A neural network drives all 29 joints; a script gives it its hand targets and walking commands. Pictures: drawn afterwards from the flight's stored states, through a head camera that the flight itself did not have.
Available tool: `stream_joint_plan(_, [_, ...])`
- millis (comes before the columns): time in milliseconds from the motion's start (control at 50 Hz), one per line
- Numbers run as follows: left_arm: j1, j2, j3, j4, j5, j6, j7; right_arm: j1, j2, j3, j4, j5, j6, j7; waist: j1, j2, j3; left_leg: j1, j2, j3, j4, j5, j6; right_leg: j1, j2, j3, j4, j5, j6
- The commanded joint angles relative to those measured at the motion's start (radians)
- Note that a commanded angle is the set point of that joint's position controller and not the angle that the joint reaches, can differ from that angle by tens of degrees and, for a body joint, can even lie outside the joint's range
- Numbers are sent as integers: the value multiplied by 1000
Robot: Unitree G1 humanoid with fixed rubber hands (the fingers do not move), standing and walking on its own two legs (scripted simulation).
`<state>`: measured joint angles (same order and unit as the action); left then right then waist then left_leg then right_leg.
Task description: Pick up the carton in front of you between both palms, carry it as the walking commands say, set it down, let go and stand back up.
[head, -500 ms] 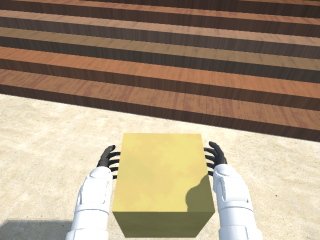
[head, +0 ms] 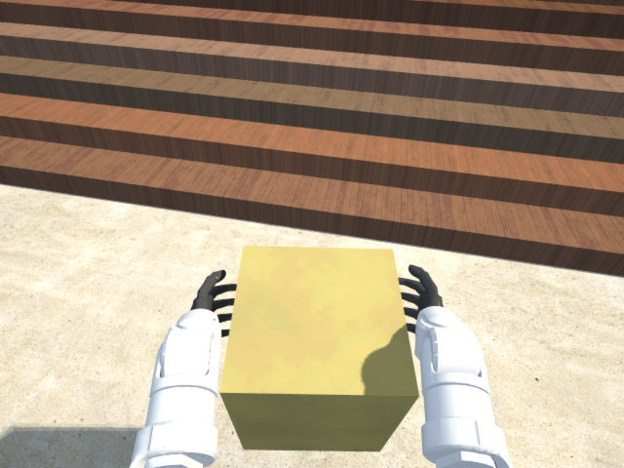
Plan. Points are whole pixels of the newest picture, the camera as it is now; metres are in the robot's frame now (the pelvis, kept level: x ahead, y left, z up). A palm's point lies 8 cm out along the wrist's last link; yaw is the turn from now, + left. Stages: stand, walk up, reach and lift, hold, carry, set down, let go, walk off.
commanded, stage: hold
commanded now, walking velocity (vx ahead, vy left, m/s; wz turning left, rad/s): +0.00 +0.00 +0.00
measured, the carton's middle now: (315, 353) +0.30 +0.00 -0.03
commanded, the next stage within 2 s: carry in 0.12 s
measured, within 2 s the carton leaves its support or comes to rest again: neither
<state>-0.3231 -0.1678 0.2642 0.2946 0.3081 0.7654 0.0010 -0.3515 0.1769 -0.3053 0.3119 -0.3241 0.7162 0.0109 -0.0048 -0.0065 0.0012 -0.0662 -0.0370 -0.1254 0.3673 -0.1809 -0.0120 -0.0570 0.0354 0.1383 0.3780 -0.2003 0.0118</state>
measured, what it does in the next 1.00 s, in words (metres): walks ahead: left foot, then right foot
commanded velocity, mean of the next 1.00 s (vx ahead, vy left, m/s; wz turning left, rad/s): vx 0.46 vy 0.00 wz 0.00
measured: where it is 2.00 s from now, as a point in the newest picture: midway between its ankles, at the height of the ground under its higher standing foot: (322, 282)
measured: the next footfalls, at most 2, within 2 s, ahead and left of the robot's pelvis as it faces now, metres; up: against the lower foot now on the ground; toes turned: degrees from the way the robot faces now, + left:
left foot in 0.52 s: +0.14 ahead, +0.10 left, +0.00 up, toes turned +5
right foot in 0.74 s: +0.28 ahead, -0.13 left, +0.00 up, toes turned -10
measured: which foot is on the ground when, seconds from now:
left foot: down 0.00-0.36, up 0.38-0.50, down 0.52-0.76, up 0.78-1.00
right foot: down 0.00-0.54, up 0.56-0.72, down 0.74-1.00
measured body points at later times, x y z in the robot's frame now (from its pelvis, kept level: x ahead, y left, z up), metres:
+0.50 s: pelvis +0.09 -0.02 -0.01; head +0.06 -0.02 +0.44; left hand +0.38 +0.12 +0.07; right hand +0.39 -0.18 +0.07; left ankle +0.09 +0.10 -0.74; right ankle +0.01 -0.13 -0.75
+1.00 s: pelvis +0.37 -0.06 +0.00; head +0.39 -0.07 +0.45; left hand +0.65 +0.10 +0.07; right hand +0.67 -0.20 +0.07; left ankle +0.42 +0.07 -0.70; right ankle +0.24 -0.12 -0.74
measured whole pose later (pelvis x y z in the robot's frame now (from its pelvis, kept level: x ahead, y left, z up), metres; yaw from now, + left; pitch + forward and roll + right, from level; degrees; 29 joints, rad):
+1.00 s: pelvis +0.37 -0.06 +0.00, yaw -1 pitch +7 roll +3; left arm -0.16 -0.13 0.12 -0.38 0.10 1.23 0.10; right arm -0.20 0.14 -0.11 -0.34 -0.11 1.18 -0.09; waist 0.05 -0.04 -0.10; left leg -0.61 0.05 0.14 0.83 -0.27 0.00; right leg -0.05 -0.02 -0.16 0.26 -0.34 -0.05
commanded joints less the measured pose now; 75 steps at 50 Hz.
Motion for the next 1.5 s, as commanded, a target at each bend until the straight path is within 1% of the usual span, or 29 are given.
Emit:
stream_joint_plan(0, [-567,-910,-545,-54,-289,-49,-249,-449,926,546,46,270,6,259,0,6,-212,75,-52,68,-63,89,-6,9,54,-78,-74,114,5])
stream_joint_plan(80, [-539,-906,-556,-82,-297,-46,-244,-421,924,560,17,279,9,254,0,6,-225,87,-54,64,-62,137,-7,27,56,-74,-73,165,8])
stream_joint_plan(100, [-553,-916,-583,-94,-305,-44,-242,-443,934,581,10,292,12,249,5,38,-205,-31,114,47,24,-4,17,-111,-108,-34,27,22,-9])
stream_joint_plan(140, [-620,-950,-655,-194,-353,-40,-236,-449,964,637,-63,334,22,238,-2,68,-193,-73,99,-18,-28,-497,30,-232,-66,-14,10,-453,-24])
stream_joint_plan(220, [-615,-932,-749,-332,-433,40,-214,-456,947,752,-238,397,93,198,-4,151,-249,-102,232,-171,-118,-497,99,-271,-14,-170,210,-216,-4])
stream_joint_plan(280, [-518,-872,-790,-354,-473,131,-196,-371,872,804,-290,429,187,168,-5,52,-331,-178,163,-24,19,-406,72,-94,-58,-136,37,-192,-26])
stream_joint_plan(320, [-488,-819,-787,-377,-483,193,-183,-391,846,836,-342,458,254,158,29,-237,-258,-494,32,175,324,-357,1,56,-274,223,-165,-471,-120])
stream_joint_plan(340, [-472,-811,-777,-376,-482,223,-176,-445,843,860,-377,490,288,159,38,-279,-172,-600,56,193,326,-327,-2,51,-356,314,-189,-415,-171])
stream_joint_plan(380, [-507,-820,-810,-474,-511,270,-163,-478,851,892,-441,555,335,165,24,-159,-155,-565,68,212,225,-304,10,41,-344,254,-133,-141,-189])
stream_joint_plan(440, [-520,-820,-854,-608,-570,329,-144,-386,873,897,-479,616,383,162,4,-100,-313,-199,19,292,62,-98,20,-52,-226,-13,41,64,-111])
stream_joint_plan(460, [-489,-817,-865,-629,-583,347,-142,-339,876,894,-485,621,401,158,0,-64,-383,0,41,270,35,-59,28,-153,-191,-95,118,5,-83])
stream_joint_plan(480, [-471,-817,-871,-647,-589,367,-143,-283,874,891,-484,615,417,152,-22,60,-420,191,160,98,-28,-142,77,-324,-136,-184,281,-39,-45])
stream_joint_plan(500, [-454,-823,-870,-664,-599,388,-147,-247,859,880,-491,603,430,147,-27,290,-408,359,373,-211,-90,-109,163,-592,-59,-283,465,-234,-1])
stream_joint_plan(520, [-465,-828,-870,-675,-615,407,-154,-242,866,868,-515,592,441,139,-34,303,-340,402,452,-333,-91,61,244,-750,-49,-244,522,-381,-14])
stream_joint_plan(540, [-457,-842,-869,-675,-629,421,-162,-250,875,871,-553,584,454,132,-34,216,-302,361,464,-313,-69,159,272,-769,-82,-197,490,-404,-34])
stream_joint_plan(580, [-374,-862,-853,-643,-628,433,-176,-258,891,904,-626,580,475,124,-37,111,-273,307,408,-169,-72,248,223,-746,-81,-222,377,-366,-31])
stream_joint_plan(620, [-312,-875,-843,-648,-616,433,-178,-264,917,930,-677,606,481,131,-31,131,-303,224,346,-12,-53,214,157,-566,-53,-284,181,-188,-15])
stream_joint_plan(680, [-323,-854,-845,-691,-601,428,-158,-288,874,942,-695,652,494,147,7,46,-373,-192,209,243,153,68,35,74,-46,-317,5,39,-33])
stream_joint_plan(720, [-302,-811,-816,-685,-579,433,-140,-348,849,944,-714,676,519,156,42,-315,-354,-640,52,288,556,-313,-24,325,-406,303,-157,-115,-201])
stream_joint_plan(740, [-332,-810,-815,-707,-582,441,-134,-360,827,934,-707,682,524,158,35,-223,-321,-699,88,182,680,-377,0,329,-459,348,-149,49,-256])
stream_joint_plan(800, [-376,-838,-838,-738,-592,450,-127,-289,840,911,-637,663,528,163,30,-27,-328,-764,153,161,719,-279,21,333,-411,154,-91,384,-207])
stream_joint_plan(940, [-351,-860,-891,-772,-664,446,-186,-152,902,898,-637,556,477,119,34,-113,-249,-662,64,328,329,-6,12,288,-258,-155,-115,699,-113])
stream_joint_plan(1040, [-299,-824,-874,-737,-649,439,-203,-174,888,917,-673,547,474,112,16,-206,-283,-201,-51,472,100,221,44,134,-208,-338,67,982,-60])
stream_joint_plan(1080, [-312,-821,-867,-745,-636,438,-200,-188,890,920,-667,565,474,127,-30,-123,-399,212,24,390,84,174,89,-106,-164,-355,395,669,-22])
stream_joint_plan(1120, [-346,-832,-880,-767,-639,441,-202,-192,890,914,-641,589,467,142,-23,259,-505,422,490,-410,-70,34,296,-536,16,-244,937,-269,0])
stream_joint_plan(1140, [-335,-843,-871,-731,-630,436,-200,-189,924,920,-629,603,466,148,-29,126,-467,378,481,-385,-120,17,321,-599,-43,-135,1022,-256,-35])
stream_joint_plan(1180, [-306,-881,-875,-712,-603,412,-194,-219,968,948,-659,628,453,161,-21,35,-395,213,411,-155,-127,108,219,-567,-139,-100,907,-154,-59])
stream_joint_plan(1340, [-220,-944,-902,-686,-555,359,-151,-186,926,962,-674,658,433,201,-15,123,-287,122,304,174,-200,224,148,-563,-132,-260,438,43,-16])
stream_joint_plan(1480, [-334,-848,-927,-820,-606,401,-134,-199,811,915,-734,643,467,180,-22,165,-183,186,254,287,-151,446,117,-519,-84,-373,161,168,-28])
